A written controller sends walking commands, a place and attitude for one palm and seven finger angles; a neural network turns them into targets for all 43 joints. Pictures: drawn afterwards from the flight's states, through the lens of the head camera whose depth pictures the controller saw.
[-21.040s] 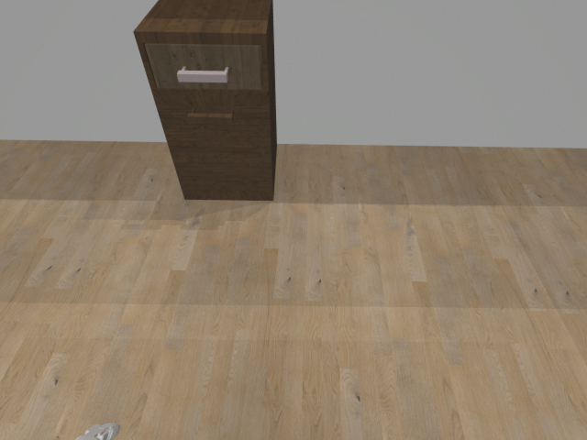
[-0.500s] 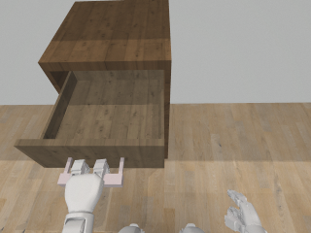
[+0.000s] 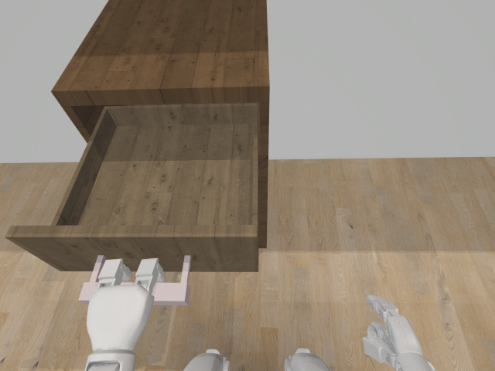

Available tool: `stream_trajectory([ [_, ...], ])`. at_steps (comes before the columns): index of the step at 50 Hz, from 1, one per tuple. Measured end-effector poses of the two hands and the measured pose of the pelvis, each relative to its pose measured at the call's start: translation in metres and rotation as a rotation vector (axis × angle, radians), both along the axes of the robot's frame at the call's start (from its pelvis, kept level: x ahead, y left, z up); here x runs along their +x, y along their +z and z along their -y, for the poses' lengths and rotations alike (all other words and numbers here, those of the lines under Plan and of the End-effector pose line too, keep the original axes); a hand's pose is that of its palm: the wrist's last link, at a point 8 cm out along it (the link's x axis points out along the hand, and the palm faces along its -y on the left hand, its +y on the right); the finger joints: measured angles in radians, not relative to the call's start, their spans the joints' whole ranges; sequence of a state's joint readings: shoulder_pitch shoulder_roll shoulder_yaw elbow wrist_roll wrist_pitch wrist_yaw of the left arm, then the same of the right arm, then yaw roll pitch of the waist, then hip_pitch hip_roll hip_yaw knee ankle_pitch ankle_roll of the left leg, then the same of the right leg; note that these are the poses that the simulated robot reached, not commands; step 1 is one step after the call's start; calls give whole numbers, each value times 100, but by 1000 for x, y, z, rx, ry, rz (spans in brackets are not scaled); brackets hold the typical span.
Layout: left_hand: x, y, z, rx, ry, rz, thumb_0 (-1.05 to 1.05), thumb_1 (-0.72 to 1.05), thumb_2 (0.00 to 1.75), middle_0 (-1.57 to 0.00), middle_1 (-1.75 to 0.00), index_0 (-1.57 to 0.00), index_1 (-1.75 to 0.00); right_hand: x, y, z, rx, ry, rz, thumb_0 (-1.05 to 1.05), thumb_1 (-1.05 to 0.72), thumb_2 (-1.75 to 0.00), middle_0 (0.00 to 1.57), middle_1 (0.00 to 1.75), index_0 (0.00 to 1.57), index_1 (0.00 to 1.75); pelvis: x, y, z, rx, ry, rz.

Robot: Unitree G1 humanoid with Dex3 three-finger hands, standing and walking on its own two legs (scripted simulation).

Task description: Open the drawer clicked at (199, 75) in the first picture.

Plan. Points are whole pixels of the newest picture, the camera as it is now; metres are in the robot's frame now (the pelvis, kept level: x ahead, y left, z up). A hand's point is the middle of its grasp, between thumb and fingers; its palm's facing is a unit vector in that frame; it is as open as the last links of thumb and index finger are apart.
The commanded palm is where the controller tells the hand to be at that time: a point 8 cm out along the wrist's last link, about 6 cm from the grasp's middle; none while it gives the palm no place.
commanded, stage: open the thumb to release the handle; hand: left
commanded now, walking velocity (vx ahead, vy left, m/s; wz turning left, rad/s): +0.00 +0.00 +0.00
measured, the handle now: (139, 278) +0.27 +0.20 -0.02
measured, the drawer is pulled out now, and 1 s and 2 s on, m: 0.30 0.30 0.30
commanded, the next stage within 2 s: lift the hand off the handle in 0.40 s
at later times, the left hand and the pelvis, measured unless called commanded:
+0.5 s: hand (127, 313) +0.21 +0.22 -0.04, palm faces +0.00 -0.05 -1.00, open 13.2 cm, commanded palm +0.20 +0.20 +0.01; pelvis -0.02 +0.00 +0.00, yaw +1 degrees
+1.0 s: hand (141, 303) +0.23 +0.20 -0.03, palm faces -0.03 -0.05 -1.00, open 13.5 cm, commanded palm +0.22 +0.19 +0.03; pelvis -0.02 +0.00 +0.02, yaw +1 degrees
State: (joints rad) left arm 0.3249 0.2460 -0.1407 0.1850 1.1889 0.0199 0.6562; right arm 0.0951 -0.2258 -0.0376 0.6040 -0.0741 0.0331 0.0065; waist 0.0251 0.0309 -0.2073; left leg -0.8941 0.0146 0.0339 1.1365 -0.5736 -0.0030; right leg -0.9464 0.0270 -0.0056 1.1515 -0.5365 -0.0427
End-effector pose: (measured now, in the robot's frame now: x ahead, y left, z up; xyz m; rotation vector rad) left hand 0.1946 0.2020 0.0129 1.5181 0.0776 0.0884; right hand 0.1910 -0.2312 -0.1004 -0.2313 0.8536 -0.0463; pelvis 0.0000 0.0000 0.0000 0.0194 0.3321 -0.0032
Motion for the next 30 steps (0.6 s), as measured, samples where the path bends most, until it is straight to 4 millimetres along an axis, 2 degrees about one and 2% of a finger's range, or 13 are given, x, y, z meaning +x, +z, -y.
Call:
stream_trajectory([
  [7, -2, 3, -11, 7, 114, 0, 0, 50, 71, -34, -132, -39, -132, -3, -8, -4, 11, -6, -35, 1, -91, -90, 20, 30, 20, 30, -3, 2, 1, 0, 11, 4],
  [22, -1, 3, -14, -2, 75, -22, 0, -31, 38, -30, -122, -33, -122, -10, 0, -6, -20, -1, -11, 1, -90, -90, 21, 30, 20, 30, -14, 5, 1, -9, 29, 21],
  [26, 0, 3, -13, -6, 75, -17, 0, -41, 33, -30, -121, -32, -121, -14, -1, -6, -19, -9, -14, 1, -90, -90, 21, 30, 20, 30, -17, 5, -1, -11, 30, 26],
  [30, 5, 3, -3, -23, 46, -19, 0, -46, 31, -31, -121, -32, -120, -20, -1, -8, -15, -16, -21, 1, -90, -90, 21, 30, 20, 30, -18, 6, -3, -13, 32, 32],
])
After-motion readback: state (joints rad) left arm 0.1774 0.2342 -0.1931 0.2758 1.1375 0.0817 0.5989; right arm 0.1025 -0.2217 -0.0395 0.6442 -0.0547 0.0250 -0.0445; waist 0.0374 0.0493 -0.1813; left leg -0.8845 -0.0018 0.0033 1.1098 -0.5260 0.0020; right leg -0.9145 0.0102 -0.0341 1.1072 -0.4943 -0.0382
